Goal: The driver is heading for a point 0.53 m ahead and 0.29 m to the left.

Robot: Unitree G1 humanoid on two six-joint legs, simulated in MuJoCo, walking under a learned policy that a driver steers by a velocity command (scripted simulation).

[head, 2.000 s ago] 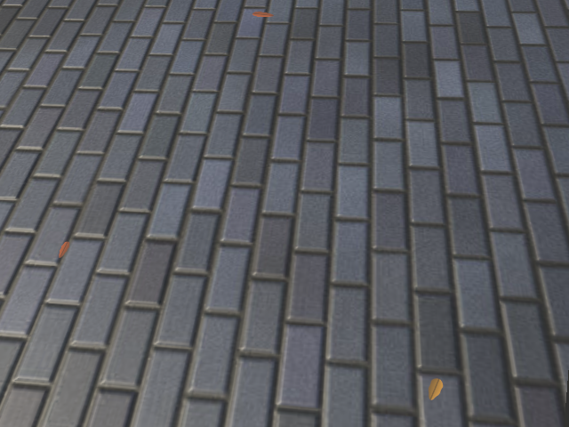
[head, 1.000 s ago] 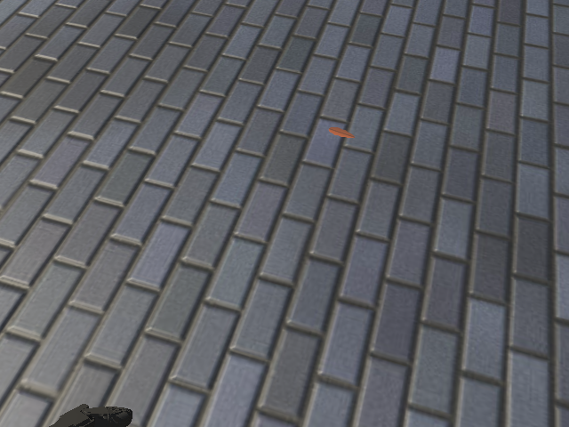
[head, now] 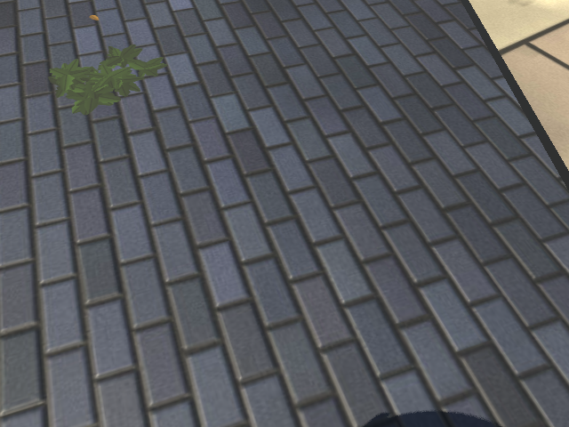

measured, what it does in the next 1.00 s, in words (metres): walks ahead, turning left: left foot, then right foot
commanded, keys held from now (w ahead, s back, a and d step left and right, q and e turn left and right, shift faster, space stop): q+shift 1.00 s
